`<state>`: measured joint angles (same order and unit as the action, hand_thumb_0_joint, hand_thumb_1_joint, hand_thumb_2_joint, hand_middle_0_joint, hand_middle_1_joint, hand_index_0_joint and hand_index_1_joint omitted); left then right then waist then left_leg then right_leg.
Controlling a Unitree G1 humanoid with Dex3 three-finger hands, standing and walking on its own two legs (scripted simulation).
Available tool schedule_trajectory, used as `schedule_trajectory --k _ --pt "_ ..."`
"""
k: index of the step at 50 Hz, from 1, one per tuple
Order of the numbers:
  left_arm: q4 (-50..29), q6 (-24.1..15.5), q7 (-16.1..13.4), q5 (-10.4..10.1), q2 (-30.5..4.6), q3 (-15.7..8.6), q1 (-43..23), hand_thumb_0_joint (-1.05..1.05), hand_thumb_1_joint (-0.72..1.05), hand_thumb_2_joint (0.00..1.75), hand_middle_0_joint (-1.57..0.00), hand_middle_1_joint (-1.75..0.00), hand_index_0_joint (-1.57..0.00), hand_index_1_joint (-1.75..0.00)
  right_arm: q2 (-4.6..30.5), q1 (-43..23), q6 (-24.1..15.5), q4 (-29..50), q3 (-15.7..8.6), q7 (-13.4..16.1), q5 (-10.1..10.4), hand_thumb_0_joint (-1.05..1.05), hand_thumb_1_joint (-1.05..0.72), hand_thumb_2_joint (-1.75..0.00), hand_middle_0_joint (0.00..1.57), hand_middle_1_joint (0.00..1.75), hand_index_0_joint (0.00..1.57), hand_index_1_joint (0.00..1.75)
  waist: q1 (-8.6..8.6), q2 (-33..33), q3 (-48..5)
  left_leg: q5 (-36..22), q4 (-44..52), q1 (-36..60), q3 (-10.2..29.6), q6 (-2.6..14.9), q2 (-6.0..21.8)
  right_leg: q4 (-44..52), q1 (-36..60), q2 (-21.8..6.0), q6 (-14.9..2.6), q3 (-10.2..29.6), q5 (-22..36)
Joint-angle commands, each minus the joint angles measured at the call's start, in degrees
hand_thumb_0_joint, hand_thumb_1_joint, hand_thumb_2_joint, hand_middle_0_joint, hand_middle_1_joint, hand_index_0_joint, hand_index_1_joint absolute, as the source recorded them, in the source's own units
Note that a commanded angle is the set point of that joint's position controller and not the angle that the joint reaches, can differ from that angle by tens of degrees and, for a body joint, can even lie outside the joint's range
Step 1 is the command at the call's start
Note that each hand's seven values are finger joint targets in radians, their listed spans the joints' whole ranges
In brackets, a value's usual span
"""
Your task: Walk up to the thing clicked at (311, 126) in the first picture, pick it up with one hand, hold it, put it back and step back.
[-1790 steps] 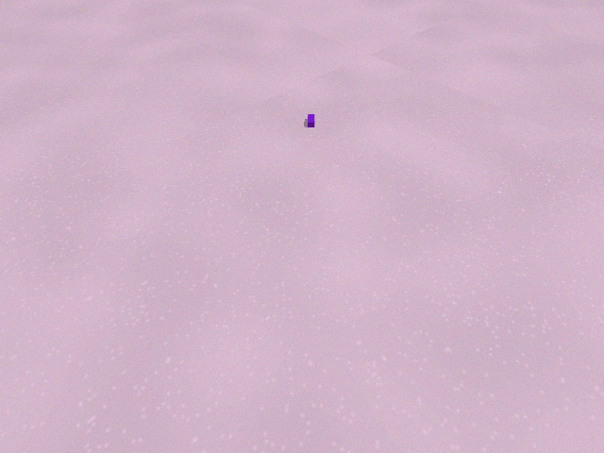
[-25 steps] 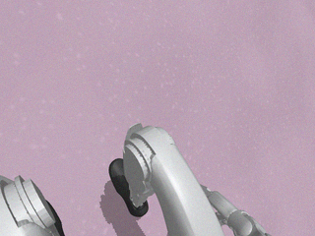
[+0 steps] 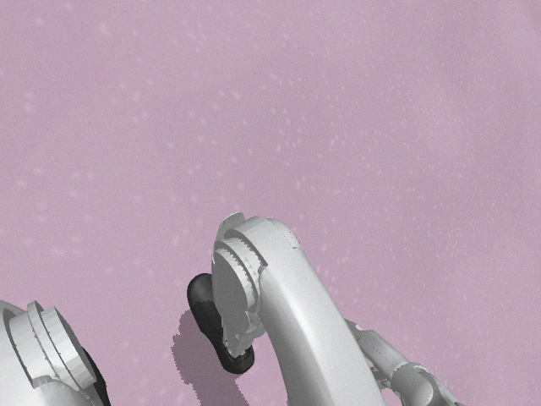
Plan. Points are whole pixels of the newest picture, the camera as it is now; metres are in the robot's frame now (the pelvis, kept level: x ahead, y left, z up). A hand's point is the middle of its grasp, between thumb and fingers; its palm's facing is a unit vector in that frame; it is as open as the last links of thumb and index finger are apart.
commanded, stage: rest palm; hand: left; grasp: from above
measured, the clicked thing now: out of the picture +0.48 +0.41 -0.29
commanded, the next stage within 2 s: go down in 0.40 s
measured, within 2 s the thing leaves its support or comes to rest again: neither
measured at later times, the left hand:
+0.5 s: hand out of the picture +0.45 +0.40 -0.24, palm faces -0.45 -0.15 -0.88, open 12.3 cm
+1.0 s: hand out of the picture +0.46 +0.42 -0.18, palm faces -0.45 -0.13 -0.88, open 13.8 cm
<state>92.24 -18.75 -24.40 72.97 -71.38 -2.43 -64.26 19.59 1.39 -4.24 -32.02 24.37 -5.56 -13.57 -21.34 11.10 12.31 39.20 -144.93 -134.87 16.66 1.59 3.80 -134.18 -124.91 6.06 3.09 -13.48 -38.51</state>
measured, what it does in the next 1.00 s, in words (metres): stands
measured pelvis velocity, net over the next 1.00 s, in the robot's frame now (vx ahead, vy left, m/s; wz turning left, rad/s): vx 0.00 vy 0.00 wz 0.01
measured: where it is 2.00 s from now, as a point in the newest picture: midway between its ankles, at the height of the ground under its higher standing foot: (168, 376)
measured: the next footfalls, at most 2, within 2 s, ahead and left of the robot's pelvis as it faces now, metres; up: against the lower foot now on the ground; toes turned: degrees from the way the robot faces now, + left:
none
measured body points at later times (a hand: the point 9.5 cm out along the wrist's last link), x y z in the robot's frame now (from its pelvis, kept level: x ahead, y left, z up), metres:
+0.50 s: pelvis +0.00 +0.00 +0.00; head +0.28 +0.16 +0.31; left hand +0.47 +0.40 -0.19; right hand +0.09 -0.25 -0.05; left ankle +0.07 +0.13 -0.28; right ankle +0.12 -0.11 -0.28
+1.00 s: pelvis +0.00 +0.00 +0.01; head +0.27 +0.15 +0.33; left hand +0.48 +0.43 -0.13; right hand +0.09 -0.25 -0.05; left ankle +0.07 +0.13 -0.28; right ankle +0.12 -0.11 -0.28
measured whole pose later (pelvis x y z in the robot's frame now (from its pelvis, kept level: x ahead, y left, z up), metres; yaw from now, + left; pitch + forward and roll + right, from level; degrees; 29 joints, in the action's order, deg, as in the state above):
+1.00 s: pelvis +0.00 +0.00 +0.01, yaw +1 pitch +28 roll -17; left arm 81.4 -16.9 -11.9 71.6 -69.6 -3.9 -64.5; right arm 19.6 4.6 0.6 -29.5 20.5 -5.3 -11.7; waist -19.1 7.4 10.2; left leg 38.1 -142.6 -135.0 15.6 2.0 3.1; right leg -132.3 -124.5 5.2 2.8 -13.0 -38.3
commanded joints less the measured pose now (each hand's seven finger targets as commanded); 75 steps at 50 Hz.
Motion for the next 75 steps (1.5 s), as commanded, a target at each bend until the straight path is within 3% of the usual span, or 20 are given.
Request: schedule_trajectory --k 1,7,15,24,28,31,32,33,38,41,44,47,48,50,56,58,64,67,71,75 --pt "-6.26 0.79 -1.46 -1.38 -14.51 -1.05 -11.63 0.0 -0.16 0.67 -0.35 -0.73 -0.36 -0.72 19.43 9.45 -0.06 -0.98 -6.08 0.95 0.37 0.0 -0.9 -0.9 0.2 0.3 0.2 0.3 -2.82 -36.42 -35.62 -15.63 13.75 33.41 -3.39 -1.17 2.84 10.76 15.36 1.15 -4.09 -3.28 15.52" --pt "-8.69 0.67 -0.5 -1.56 -16.9 -2.67 -12.27 0.0 -0.15 0.66 -0.34 -0.75 -0.36 -0.73 19.95 9.21 0.16 -0.1 -6.21 1.11 0.29 0.0 -0.89 -0.9 0.2 0.3 0.2 0.3 -2.39 -36.54 -36.79 -14.38 13.93 32.88 -3.57 -1.19 2.75 11.22 16.06 0.98 -4.15 -3.27 14.58" --pt "-7.48 0.07 -0.14 -2.05 -14.04 -1.06 -11.16 0.0 -0.2 0.7 -0.32 -0.75 -0.32 -0.75 19.48 9.57 0.55 -0.77 -5.98 1.23 0.25 0.0 -0.9 -0.9 0.2 0.3 0.2 0.3 -3.15 -35.6 -35.94 -15.5 13.29 32.84 -3.61 -1.0 2.72 11.14 16.08 1.25 -4.11 -3.34 15.37" --pt "-8.71 -0.74 -2.01 -1.71 -15.84 -1.96 -12.66 0.0 -0.22 0.72 -0.28 -0.79 -0.29 -0.78 19.71 8.93 0.37 -0.45 -5.71 1.32 0.31 0.0 -0.89 -0.9 0.2 0.3 0.2 0.3 -2.56 -36.97 -36.33 -14.04 14.71 33.58 -2.92 -1.43 2.76 10.47 15.46 1.1 -4.3 -3.59 14.39" --pt "-9.13 -0.29 -2.61 -0.82 -17.02 -2.44 -13.19 0.0 -0.3 0.78 -0.2 -0.93 -0.23 -0.9 19.47 8.48 0.42 -0.25 -5.93 1.31 0.33 0.0 -0.89 -0.89 0.2 0.3 0.2 0.3 -1.44 -37.94 -38.33 -12.8 14.73 33.5 -3.58 -1.35 2.7 10.7 16.48 1.47 -4.39 -3.5 14.02" --pt "-13.07 1.04 -2.1 -0.61 -18.26 -3.73 -16.01 0.0 -0.4 0.87 -0.13 -1.05 -0.16 -1.01 19.33 9.31 0.43 -0.61 -6.81 1.18 0.37 0.0 -0.92 -0.9 0.2 0.3 0.2 0.3 -1.19 -41.5 -41.33 -16.03 14.75 36.01 -3.78 -1.68 2.82 10.4 16.5 1.08 -4.3 -3.16 16.29" --pt "-10.45 1.79 -1.59 -0.79 -16.02 -2.62 -14.3 0.0 -0.36 0.82 -0.15 -0.98 -0.18 -0.95 19.05 9.23 0.4 -0.42 -7.06 1.01 0.57 0.0 -0.9 -0.9 0.2 0.3 0.2 0.3 -1.57 -40.19 -40.01 -15.77 14.31 34.81 -4.15 -1.42 2.62 10.63 15.7 1.2 -4.37 -3.0 16.03" --pt "-11.04 2.16 -0.93 -1.23 -14.22 -1.91 -14.84 0.0 -0.44 0.9 -0.11 -1.06 -0.13 -1.03 18.95 10.02 0.3 -0.49 -7.34 0.84 0.76 0.0 -0.92 -0.9 0.2 0.3 0.2 0.3 -2.65 -39.43 -38.72 -15.37 14.52 34.05 -4.15 -1.34 2.61 11.01 15.32 1.09 -4.28 -2.91 15.83" --pt "-12.8 3.93 3.25 -1.24 -15.08 -2.28 -15.12 0.0 -0.44 0.88 -0.08 -1.06 -0.11 -1.03 18.34 11.64 1.43 -0.58 -8.36 0.71 1.14 0.0 -0.9 -0.9 0.2 0.3 0.2 0.3 -1.19 -38.91 -40.36 -15.8 14.34 33.51 -5.14 -0.84 2.32 12.13 17.26 1.23 -4.12 -2.3 16.35" --pt "-12.49 4.34 6.96 -2.37 -12.24 -1.32 -13.43 0.0 -0.54 0.98 -0.05 -1.13 -0.07 -1.11 18.97 11.81 2.44 0.37 -9.07 0.85 1.78 0.0 -0.92 -0.9 0.2 0.3 0.2 0.3 -1.82 -36.61 -38.83 -17.11 14.93 34.12 -4.07 -1.24 2.22 12.33 14.66 0.88 -4.66 -2.84 15.57" --pt "-16.41 3.22 9.47 -2.49 -13.53 -2.6 -13.47 0.0 -0.46 0.9 -0.06 -1.09 -0.09 -1.06 19.29 12.36 4.02 1.34 -9.76 1.23 1.98 0.0 -0.9 -0.9 0.2 0.3 0.2 0.3 -0.4 -37.1 -39.37 -16.24 15.82 34.16 -3.79 -1.56 1.77 12.86 15.08 0.55 -5.02 -2.88 14.57" --pt "-19.59 2.05 11.36 -2.43 -14.35 -3.61 -14.13 0.0 -0.54 0.99 -0.05 -1.14 -0.07 -1.12 19.1 12.82 5.26 2.07 -10.11 1.49 2.21 0.0 -0.92 -0.9 0.2 0.3 0.2 0.3 0.29 -38.63 -41.4 -16.64 16.5 36.05 -3.72 -1.72 1.55 12.72 14.88 0.43 -5.19 -2.64 14.25" --pt "-20.06 1.69 11.63 -2.83 -14.13 -4.42 -13.52 0.0 -0.46 0.91 -0.06 -1.09 -0.09 -1.06 19.26 12.7 5.74 2.48 -10.53 1.6 2.23 0.0 -0.89 -0.9 0.2 0.3 0.2 0.3 0.7 -37.88 -41.33 -16.17 16.56 35.77 -3.86 -1.62 1.35 13.21 14.59 0.41 -5.26 -2.72 13.76" --pt "-22.84 0.72 11.9 -2.98 -14.08 -4.4 -14.99 0.0 -0.55 1.01 -0.05 -1.09 -0.05 -1.09 18.4 13.42 6.18 1.97 -10.31 1.57 2.3 0.0 -0.91 -0.9 0.2 0.3 0.2 0.3 0.51 -37.93 -42.8 -16.49 16.09 35.68 -4.94 -1.15 1.42 13.67 16.34 0.54 -4.87 -2.14 14.58" --pt "-28.29 0.4 12.75 -2.19 -16.26 -7.37 -15.89 0.0 -0.57 1.02 -0.05 -1.07 -0.05 -1.07 17.81 13.76 7.51 2.16 -11.94 1.94 3.05 0.0 -0.91 -0.9 0.2 0.3 0.2 0.3 3.05 -41.15 -45.73 -15.82 17.27 36.44 -5.93 -1.5 0.72 13.69 14.5 0.21 -5.52 -1.33 13.73" --pt "-29.93 1.15 13.82 -2.46 -14.37 -6.39 -15.97 0.0 -0.57 1.02 -0.05 -1.06 -0.04 -1.07 16.86 14.05 7.9 1.8 -12.72 1.85 3.51 0.0 -0.91 -0.9 0.2 0.3 0.2 0.3 3.66 -42.52 -47.6 -15.82 17.91 37.68 -6.51 -1.32 0.87 13.47 13.51 0.18 -5.41 -0.76 13.8" --pt "-37.3 4.79 19.09 -5.36 -10.7 -5.55 -15.39 0.0 -0.53 0.97 -0.05 -1.09 -0.06 -1.07 15.54 16.17 9.98 2.11 -16.15 2.2 5.57 0.0 -0.91 -0.9 0.2 0.3 0.2 0.3 5.84 -42.21 -51.41 -14.03 22.52 39.73 -7.12 -1.1 0.23 15.66 13.08 -0.51 -5.69 0.77 12.45" --pt "-40.46 6.2 23.46 -8.06 -5.81 -3.49 -14.38 0.0 -0.5 0.94 -0.05 -1.09 -0.07 -1.07 15.06 17.32 11.31 2.08 -17.6 3.09 6.51 0.0 -0.91 -0.9 0.2 0.3 0.2 0.3 5.23 -38.28 -51.79 -12.5 24.68 39.42 -7.71 -0.43 -0.17 18.65 14.72 -0.74 -5.82 1.5 11.84" --pt "-43.74 6.0 28.44 -10.33 -5.87 -3.86 -12.34 0.0 -0.47 0.91 -0.06 -1.11 -0.09 -1.07 13.94 18.13 12.45 1.52 -18.81 4.32 7.52 0.0 -0.91 -0.9 0.2 0.3 0.2 0.3 6.51 -36.25 -52.07 -12.1 27.51 41.6 -7.63 -0.25 -0.31 21.08 16.05 -1.12 -5.98 2.77 11.04" --pt "-46.24 4.73 30.17 -12.64 -5.59 -5.09 -12.74 0.0 -0.48 0.92 -0.05 -1.11 -0.08 -1.08 12.6 17.87 13.0 0.92 -19.26 5.28 8.58 0.0 -0.91 -0.9 0.2 0.3 0.2 0.3 6.81 -34.56 -52.22 -11.23 31.17 43.35 -7.2 0.0 -0.48 22.96 16.84 -1.64 -5.75 3.32 10.92"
